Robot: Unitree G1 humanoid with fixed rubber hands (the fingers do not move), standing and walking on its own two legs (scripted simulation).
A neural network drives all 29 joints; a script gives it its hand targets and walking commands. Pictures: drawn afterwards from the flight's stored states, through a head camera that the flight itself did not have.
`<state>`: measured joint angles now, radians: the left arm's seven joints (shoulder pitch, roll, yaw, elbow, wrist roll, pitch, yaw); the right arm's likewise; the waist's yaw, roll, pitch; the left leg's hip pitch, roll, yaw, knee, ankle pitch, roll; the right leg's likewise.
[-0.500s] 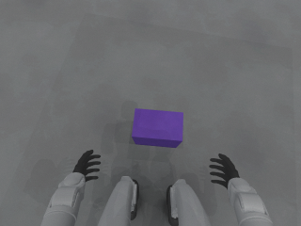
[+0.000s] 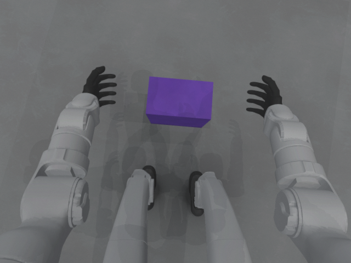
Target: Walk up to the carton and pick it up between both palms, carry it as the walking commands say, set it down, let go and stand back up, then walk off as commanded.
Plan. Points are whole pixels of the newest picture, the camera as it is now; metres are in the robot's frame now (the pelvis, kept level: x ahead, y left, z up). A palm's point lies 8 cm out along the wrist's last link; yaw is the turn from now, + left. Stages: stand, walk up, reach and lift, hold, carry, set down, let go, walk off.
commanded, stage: reach and lift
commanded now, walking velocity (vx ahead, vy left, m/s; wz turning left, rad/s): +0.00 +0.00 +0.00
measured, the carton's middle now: (178, 105) +0.53 -0.02 -0.55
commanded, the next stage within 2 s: none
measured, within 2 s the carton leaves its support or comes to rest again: neither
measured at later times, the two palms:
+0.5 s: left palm (98, 58) +0.55 +0.21 -0.16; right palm (264, 69) +0.53 -0.22 -0.16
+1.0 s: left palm (114, 79) +0.54 +0.20 -0.28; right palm (245, 89) +0.52 -0.22 -0.28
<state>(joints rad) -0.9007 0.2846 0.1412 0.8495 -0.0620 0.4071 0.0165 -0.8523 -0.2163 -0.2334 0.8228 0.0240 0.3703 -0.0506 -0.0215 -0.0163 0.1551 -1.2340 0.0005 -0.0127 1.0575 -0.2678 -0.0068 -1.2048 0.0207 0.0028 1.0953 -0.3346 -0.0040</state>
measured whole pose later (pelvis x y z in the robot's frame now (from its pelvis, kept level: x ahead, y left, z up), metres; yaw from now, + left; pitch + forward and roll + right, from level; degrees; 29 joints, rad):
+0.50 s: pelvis +0.03 +0.00 +0.00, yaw -1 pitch +31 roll +0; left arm -1.16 0.38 0.26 0.67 -0.08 0.16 -0.02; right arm -1.12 -0.35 -0.23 0.63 0.10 0.15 -0.03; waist -0.02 -0.01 0.47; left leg -1.28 0.00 0.01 1.06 -0.29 0.01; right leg -1.26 0.03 0.04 1.09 -0.35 0.01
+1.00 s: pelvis -0.04 +0.00 -0.15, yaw -1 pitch +29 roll +0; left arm -1.50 0.50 0.17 0.96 -0.19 0.27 0.05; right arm -1.45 -0.40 -0.17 0.85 0.20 0.28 -0.15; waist -0.03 0.00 0.53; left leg -1.76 -0.02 -0.03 1.65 -0.41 -0.03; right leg -1.73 0.04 0.01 1.69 -0.48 0.00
